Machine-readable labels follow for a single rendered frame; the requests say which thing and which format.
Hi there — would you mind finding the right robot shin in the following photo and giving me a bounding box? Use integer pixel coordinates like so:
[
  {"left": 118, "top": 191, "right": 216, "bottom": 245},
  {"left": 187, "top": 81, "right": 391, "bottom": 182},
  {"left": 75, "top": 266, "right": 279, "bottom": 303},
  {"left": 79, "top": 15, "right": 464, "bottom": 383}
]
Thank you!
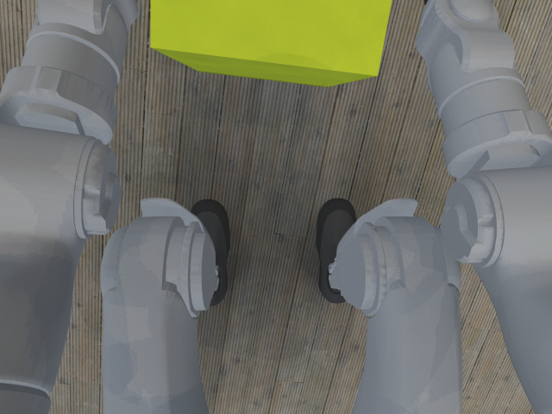
[{"left": 329, "top": 198, "right": 461, "bottom": 305}]

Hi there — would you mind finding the carton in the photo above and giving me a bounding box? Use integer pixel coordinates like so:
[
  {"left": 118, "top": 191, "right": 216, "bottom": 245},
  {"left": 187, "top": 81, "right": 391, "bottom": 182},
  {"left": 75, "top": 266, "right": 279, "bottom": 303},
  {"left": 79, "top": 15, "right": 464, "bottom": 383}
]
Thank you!
[{"left": 150, "top": 0, "right": 392, "bottom": 87}]

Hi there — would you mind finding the robot right forearm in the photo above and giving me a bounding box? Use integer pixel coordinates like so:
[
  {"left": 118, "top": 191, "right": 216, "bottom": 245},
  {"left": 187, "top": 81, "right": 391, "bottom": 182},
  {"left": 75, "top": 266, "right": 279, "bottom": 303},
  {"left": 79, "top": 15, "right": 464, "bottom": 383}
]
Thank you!
[{"left": 416, "top": 0, "right": 552, "bottom": 179}]

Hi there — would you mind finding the robot left upper arm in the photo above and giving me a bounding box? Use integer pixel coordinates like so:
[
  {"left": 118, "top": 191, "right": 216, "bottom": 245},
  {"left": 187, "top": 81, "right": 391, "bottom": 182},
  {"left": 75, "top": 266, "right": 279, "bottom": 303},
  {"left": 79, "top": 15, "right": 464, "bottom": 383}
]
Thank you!
[{"left": 0, "top": 122, "right": 121, "bottom": 414}]

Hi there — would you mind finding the left robot shin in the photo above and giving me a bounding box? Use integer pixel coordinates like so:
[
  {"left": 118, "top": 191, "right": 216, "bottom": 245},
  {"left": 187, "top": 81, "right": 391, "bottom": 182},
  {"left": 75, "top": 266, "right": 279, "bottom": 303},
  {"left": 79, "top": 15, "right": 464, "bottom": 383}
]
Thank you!
[{"left": 100, "top": 198, "right": 219, "bottom": 298}]

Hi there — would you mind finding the robot shin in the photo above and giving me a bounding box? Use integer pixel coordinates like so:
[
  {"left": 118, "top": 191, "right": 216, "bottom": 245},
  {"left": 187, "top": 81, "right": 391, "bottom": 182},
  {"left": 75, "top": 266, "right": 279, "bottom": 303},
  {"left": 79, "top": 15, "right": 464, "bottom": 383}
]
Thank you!
[
  {"left": 100, "top": 198, "right": 219, "bottom": 298},
  {"left": 329, "top": 198, "right": 461, "bottom": 305}
]

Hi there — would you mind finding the robot right upper arm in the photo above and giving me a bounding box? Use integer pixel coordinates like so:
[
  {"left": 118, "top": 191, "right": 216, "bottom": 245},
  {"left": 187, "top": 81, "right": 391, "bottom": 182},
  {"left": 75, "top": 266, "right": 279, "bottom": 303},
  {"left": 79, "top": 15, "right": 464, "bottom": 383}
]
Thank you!
[{"left": 440, "top": 166, "right": 552, "bottom": 414}]

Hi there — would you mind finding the robot left forearm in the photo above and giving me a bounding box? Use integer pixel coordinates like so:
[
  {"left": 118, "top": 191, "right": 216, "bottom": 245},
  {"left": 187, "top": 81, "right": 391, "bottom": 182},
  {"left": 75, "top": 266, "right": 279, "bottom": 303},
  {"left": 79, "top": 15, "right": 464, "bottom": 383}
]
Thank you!
[{"left": 0, "top": 0, "right": 139, "bottom": 145}]

